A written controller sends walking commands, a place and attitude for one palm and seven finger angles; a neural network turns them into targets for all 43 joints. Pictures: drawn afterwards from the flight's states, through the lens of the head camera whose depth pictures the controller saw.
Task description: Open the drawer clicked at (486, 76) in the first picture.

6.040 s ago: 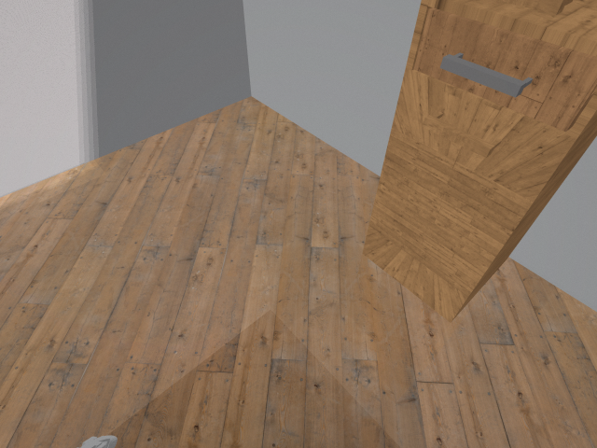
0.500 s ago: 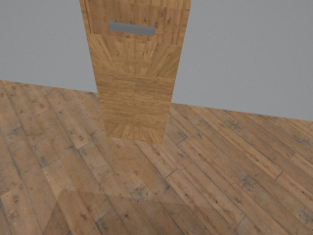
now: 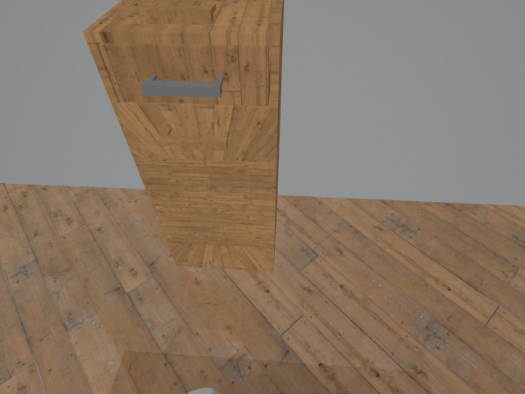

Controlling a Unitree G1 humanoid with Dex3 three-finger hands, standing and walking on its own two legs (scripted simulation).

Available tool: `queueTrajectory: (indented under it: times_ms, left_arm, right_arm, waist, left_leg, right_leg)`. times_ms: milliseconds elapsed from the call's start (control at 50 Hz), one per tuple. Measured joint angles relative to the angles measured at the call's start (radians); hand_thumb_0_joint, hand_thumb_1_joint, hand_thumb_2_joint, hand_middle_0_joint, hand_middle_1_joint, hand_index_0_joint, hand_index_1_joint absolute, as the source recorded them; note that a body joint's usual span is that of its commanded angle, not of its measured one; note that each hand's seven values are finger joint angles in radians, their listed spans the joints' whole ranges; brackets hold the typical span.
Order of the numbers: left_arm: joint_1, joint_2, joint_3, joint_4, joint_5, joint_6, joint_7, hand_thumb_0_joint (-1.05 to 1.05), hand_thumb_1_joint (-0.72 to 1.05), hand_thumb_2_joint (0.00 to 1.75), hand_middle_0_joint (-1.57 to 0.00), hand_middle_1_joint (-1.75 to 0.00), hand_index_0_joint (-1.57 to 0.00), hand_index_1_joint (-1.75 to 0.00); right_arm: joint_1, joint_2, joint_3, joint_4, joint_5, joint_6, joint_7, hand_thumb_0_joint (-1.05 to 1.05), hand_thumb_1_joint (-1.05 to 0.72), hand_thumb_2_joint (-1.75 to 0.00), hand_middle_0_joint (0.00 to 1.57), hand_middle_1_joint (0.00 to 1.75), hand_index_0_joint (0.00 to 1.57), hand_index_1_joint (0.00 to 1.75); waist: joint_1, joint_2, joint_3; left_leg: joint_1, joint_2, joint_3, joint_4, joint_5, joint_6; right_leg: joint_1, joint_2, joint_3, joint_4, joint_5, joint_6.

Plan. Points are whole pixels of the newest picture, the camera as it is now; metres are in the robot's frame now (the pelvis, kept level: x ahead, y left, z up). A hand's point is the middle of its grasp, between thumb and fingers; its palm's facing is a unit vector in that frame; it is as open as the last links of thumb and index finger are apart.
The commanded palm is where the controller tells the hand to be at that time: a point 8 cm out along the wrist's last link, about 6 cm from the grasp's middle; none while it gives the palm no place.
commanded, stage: take the last steps up to it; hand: left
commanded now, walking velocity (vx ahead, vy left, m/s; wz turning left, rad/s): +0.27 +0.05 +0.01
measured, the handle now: (184, 83) +0.74 +0.21 +0.12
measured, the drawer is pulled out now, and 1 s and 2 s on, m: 0.00 0.00 0.00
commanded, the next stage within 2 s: come to a stop and stand still in 0.28 s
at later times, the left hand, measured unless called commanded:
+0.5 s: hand (143, 375) +0.20 +0.24 -0.18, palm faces +0.04 -0.98 -0.18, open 7.4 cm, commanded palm none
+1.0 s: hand (134, 339) +0.26 +0.28 -0.18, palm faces +0.03 -0.97 -0.24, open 7.4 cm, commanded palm none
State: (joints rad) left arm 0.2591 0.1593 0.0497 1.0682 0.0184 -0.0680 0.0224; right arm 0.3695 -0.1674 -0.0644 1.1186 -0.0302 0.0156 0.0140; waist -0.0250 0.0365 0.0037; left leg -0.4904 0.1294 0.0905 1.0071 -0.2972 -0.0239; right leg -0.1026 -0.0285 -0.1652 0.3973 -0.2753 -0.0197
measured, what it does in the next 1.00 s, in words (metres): walks ahead: left foot, then right foot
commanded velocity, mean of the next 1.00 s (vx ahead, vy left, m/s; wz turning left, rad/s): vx -0.03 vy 0.02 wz -0.01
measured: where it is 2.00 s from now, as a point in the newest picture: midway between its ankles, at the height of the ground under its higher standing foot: outside the picture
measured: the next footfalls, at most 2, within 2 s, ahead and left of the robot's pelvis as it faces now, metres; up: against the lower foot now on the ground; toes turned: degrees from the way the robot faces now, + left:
left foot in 0.24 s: +0.22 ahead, +0.16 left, +0.00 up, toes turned +10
right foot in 0.60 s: +0.25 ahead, -0.02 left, +0.00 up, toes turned -7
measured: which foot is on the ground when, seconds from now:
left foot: up 0.00-0.22, down 0.24-0.64, up 0.66-0.94, down 0.96-1.00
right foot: down 0.00-0.24, up 0.26-0.58, down 0.60-1.00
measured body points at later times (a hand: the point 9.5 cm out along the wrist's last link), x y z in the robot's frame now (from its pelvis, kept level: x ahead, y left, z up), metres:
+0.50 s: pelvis +0.17 +0.06 +0.00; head +0.19 +0.07 +0.45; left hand +0.20 +0.29 -0.16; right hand +0.21 -0.17 -0.15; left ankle +0.18 +0.15 -0.74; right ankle +0.19 -0.06 -0.70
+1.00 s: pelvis +0.17 +0.09 -0.02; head +0.18 +0.09 +0.43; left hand +0.26 +0.33 -0.16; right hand +0.25 -0.17 -0.16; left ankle +0.15 +0.19 -0.74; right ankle +0.24 -0.06 -0.74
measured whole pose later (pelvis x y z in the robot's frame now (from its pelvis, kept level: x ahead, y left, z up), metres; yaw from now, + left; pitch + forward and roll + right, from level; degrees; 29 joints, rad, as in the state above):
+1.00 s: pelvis +0.17 +0.09 -0.02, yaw +0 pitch -2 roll +0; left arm 0.18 0.19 0.03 0.94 0.02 0.05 0.05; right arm 0.22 -0.20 -0.06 0.91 -0.02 0.02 -0.02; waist -0.01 -0.01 0.04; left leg -0.23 0.00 0.07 0.63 -0.36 0.02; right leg -0.40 -0.10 -0.07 0.67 -0.29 0.01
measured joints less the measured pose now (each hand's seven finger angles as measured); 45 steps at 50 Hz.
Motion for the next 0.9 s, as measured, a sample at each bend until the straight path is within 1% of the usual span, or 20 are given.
queueTrajectory:
  times_ms: [60,120,180,220,240,260,300,340,360,400,460,520,580,600,640,680,740,780,840,900]
  left_arm:
    - [0.048,-0.004,-0.011,0.034,0.002,0.001,-0.004,-0.01,0.94,0.90,-0.20,-0.30,-0.20,-0.30]
    - [0.089,-0.010,-0.017,0.064,0.006,0.004,-0.007,0.00,0.93,0.90,-0.20,-0.30,-0.20,-0.30]
    - [0.123,-0.013,-0.017,0.084,0.009,0.010,-0.009,0.00,0.92,0.90,-0.20,-0.30,-0.20,-0.30]
    - [0.147,-0.012,-0.015,0.093,0.009,0.016,-0.011,0.01,0.92,0.90,-0.20,-0.30,-0.20,-0.30]
    - [0.158,-0.013,-0.014,0.096,0.006,0.021,-0.012,0.01,0.91,0.90,-0.20,-0.30,-0.20,-0.30]
    - [0.155,-0.010,-0.012,0.100,0.001,0.031,-0.014,0.01,0.91,0.90,-0.20,-0.30,-0.20,-0.30]
    - [0.139,-0.004,-0.012,0.098,-0.003,0.049,-0.016,0.01,0.91,0.90,-0.20,-0.30,-0.20,-0.30]
    - [0.116,0.003,-0.008,0.090,-0.003,0.054,-0.019,0.01,0.91,0.90,-0.20,-0.30,-0.20,-0.30]
    - [0.100,0.007,-0.005,0.082,-0.001,0.054,-0.021,0.01,0.91,0.90,-0.20,-0.30,-0.20,-0.30]
    - [0.067,0.011,-0.003,0.058,0.001,0.052,-0.022,0.01,0.91,0.90,-0.20,-0.30,-0.20,-0.30]
    - [0.019,0.010,-0.003,0.019,0.000,0.054,-0.011,0.01,0.91,0.90,-0.20,-0.30,-0.20,-0.30]
    - [-0.029,0.012,-0.005,-0.009,-0.001,0.061,0.006,0.01,0.92,0.90,-0.20,-0.30,-0.20,-0.30]
    - [-0.059,0.025,-0.007,-0.033,0.001,0.069,0.009,0.01,0.93,0.90,-0.20,-0.30,-0.20,-0.30]
    - [-0.063,0.030,-0.007,-0.042,0.003,0.069,0.008,0.01,0.93,0.90,-0.20,-0.30,-0.20,-0.30]
    - [-0.077,0.028,-0.008,-0.051,0.007,0.068,0.008,0.01,0.93,0.90,-0.20,-0.30,-0.20,-0.30]
    - [-0.097,0.019,-0.011,-0.061,0.006,0.068,0.008,0.01,0.92,0.90,-0.20,-0.30,-0.20,-0.30]
    - [-0.127,0.003,-0.013,-0.078,0.005,0.072,0.014,0.01,0.92,0.90,-0.20,-0.30,-0.20,-0.30]
    - [-0.139,-0.005,-0.013,-0.089,0.005,0.078,0.017,0.01,0.91,0.90,-0.20,-0.30,-0.20,-0.30]
    - [-0.150,-0.006,-0.012,-0.102,0.010,0.085,0.018,0.01,0.91,0.90,-0.20,-0.30,-0.20,-0.30]
    - [-0.147,0.006,-0.012,-0.110,0.014,0.086,0.023,0.01,0.91,0.90,-0.20,-0.30,-0.20,-0.30]
  right_arm:
    - [-0.067,-0.008,-0.004,-0.044,0.002,-0.008,0.010,0.01,-0.91,-0.90,0.20,0.30,0.19,0.30]
    - [-0.128,-0.015,-0.006,-0.080,0.005,-0.016,0.018,0.01,-0.92,-0.90,0.20,0.30,0.19,0.30]
    - [-0.178,-0.022,-0.003,-0.104,0.007,-0.024,0.024,0.00,-0.92,-0.90,0.20,0.30,0.19,0.30]
    - [-0.201,-0.027,0.002,-0.120,0.005,-0.037,0.023,0.00,-0.92,-0.90,0.20,0.30,0.19,0.30]
    - [-0.210,-0.031,0.005,-0.129,0.000,-0.050,0.019,0.00,-0.92,-0.90,0.20,0.30,0.19,0.30]
    - [-0.222,-0.027,0.006,-0.134,-0.004,-0.062,0.012,0.00,-0.92,-0.90,0.20,0.30,0.19,0.30]
    - [-0.234,-0.019,0.014,-0.139,-0.001,-0.070,-0.002,0.00,-0.92,-0.90,0.20,0.30,0.20,0.30]
    - [-0.228,-0.005,0.020,-0.135,0.001,-0.072,-0.012,0.00,-0.91,-0.90,0.20,0.30,0.20,0.30]
    - [-0.220,0.003,0.023,-0.129,0.002,-0.073,-0.017,0.00,-0.91,-0.90,0.20,0.30,0.20,0.30]
    - [-0.197,0.017,0.025,-0.111,0.007,-0.076,-0.027,0.00,-0.92,-0.90,0.20,0.30,0.20,0.30]
    - [-0.166,0.012,0.021,-0.086,0.010,-0.069,-0.040,-0.01,-0.95,-0.90,0.20,0.30,0.20,0.30]
    - [-0.143,0.015,0.029,-0.056,0.009,-0.048,-0.040,-0.01,-0.94,-0.90,0.20,0.30,0.20,0.30]
    - [-0.128,0.027,0.027,-0.035,0.010,-0.021,-0.039,0.00,-0.93,-0.90,0.20,0.30,0.20,0.30]
    - [-0.124,0.032,0.025,-0.033,0.011,-0.012,-0.038,0.00,-0.93,-0.90,0.20,0.30,0.20,0.30]
    - [-0.129,0.029,0.015,-0.036,0.015,0.006,-0.034,0.00,-0.92,-0.90,0.20,0.30,0.20,0.30]
    - [-0.143,0.021,0.006,-0.047,0.021,0.026,-0.035,0.00,-0.92,-0.90,0.20,0.30,0.20,0.30]
    - [-0.168,0.005,-0.003,-0.061,0.024,0.043,-0.036,0.00,-0.92,-0.90,0.20,0.30,0.20,0.30]
    - [-0.183,-0.007,-0.006,-0.070,0.023,0.049,-0.034,0.00,-0.91,-0.90,0.20,0.30,0.20,0.30]
    - [-0.199,-0.018,-0.005,-0.088,0.022,0.051,-0.030,0.00,-0.91,-0.90,0.20,0.30,0.20,0.30]
    - [-0.206,-0.021,0.000,-0.112,0.025,0.039,-0.025,0.00,-0.91,-0.90,0.20,0.30,0.20,0.30]
  waist:
    - [0.007,-0.001,0.003]
    - [0.023,-0.008,0.014]
    - [0.047,-0.024,0.030]
    - [0.060,-0.040,0.039]
    - [0.062,-0.045,0.043]
    - [0.062,-0.059,0.055]
    - [0.068,-0.071,0.070]
    - [0.063,-0.076,0.072]
    - [0.060,-0.078,0.071]
    - [0.055,-0.077,0.066]
    - [0.043,-0.071,0.054]
    - [0.031,-0.067,0.053]
    - [0.025,-0.066,0.058]
    - [0.025,-0.069,0.059]
    - [0.018,-0.045,0.066]
    - [0.008,-0.023,0.080]
    - [0.010,-0.007,0.103]
    - [0.014,-0.002,0.110]
    - [0.020,-0.012,0.108]
    - [0.028,-0.036,0.097]
  left_leg:
    - [-0.048,0.013,0.004,-0.075,0.073,-0.007]
    - [-0.051,0.014,0.011,-0.183,0.106,-0.004]
    - [-0.012,0.002,0.022,-0.283,0.091,0.011]
    - [0.047,-0.019,0.038,-0.365,0.091,0.024]
    - [0.073,-0.027,0.043,-0.395,0.105,0.042]
    - [0.068,-0.037,0.051,-0.362,0.090,0.058]
    - [0.082,-0.042,0.070,-0.326,0.043,0.070]
    - [0.126,-0.050,0.087,-0.363,0.034,0.067]
    - [0.152,-0.058,0.093,-0.395,0.040,0.066]
    - [0.203,-0.071,0.101,-0.463,0.055,0.070]
    - [0.262,-0.088,0.108,-0.538,0.070,0.072]
    - [0.299,-0.097,0.105,-0.555,0.057,0.062]
    - [0.311,-0.096,0.106,-0.512,0.013,0.046]
    - [0.308,-0.096,0.109,-0.485,-0.008,0.039]
    - [0.277,-0.077,0.098,-0.413,-0.046,0.026]
    - [0.209,-0.084,0.037,-0.258,-0.180,0.017]
    - [0.110,-0.116,-0.042,0.007,-0.247,0.004]
    - [0.081,-0.123,-0.065,0.082,-0.235,-0.008]
    - [0.092,-0.117,-0.072,0.026,-0.220,-0.018]
    - [0.151,-0.111,-0.064,-0.145,-0.207,-0.021]
  right_leg:
    - [0.046,0.003,-0.003,-0.041,-0.006,0.009]
    - [0.083,-0.001,-0.006,-0.052,-0.032,0.026]
    - [0.114,-0.013,-0.009,-0.033,-0.080,0.050]
    - [0.117,-0.034,-0.006,0.027,-0.136,0.071]
    - [0.095,-0.047,0.000,0.103,-0.176,0.071]
    - [0.047,-0.063,0.019,0.232,-0.215,0.058]
    - [-0.082,-0.053,0.080,0.535,-0.255,0.029]
    - [-0.198,-0.047,0.096,0.730,-0.207,0.016]
    - [-0.243,-0.050,0.093,0.767,-0.178,0.015]
    - [-0.307,-0.057,0.084,0.750,-0.137,0.020]
    - [-0.347,-0.061,0.079,0.606,-0.092,0.036]
    - [-0.323,-0.056,0.083,0.423,-0.046,0.046]
    - [-0.265,-0.049,0.079,0.261,0.040,0.046]
    - [-0.243,-0.050,0.081,0.218,0.092,0.038]
    - [-0.241,-0.035,0.073,0.225,0.038,0.007]
    - [-0.251,-0.029,0.060,0.237,0.009,-0.012]
    - [-0.248,-0.031,0.053,0.207,0.031,-0.015]
    - [-0.245,-0.033,0.051,0.181,0.051,-0.012]
    - [-0.245,-0.042,0.052,0.148,0.078,-0.002]
    - [-0.259,-0.054,0.061,0.140,0.099,0.012]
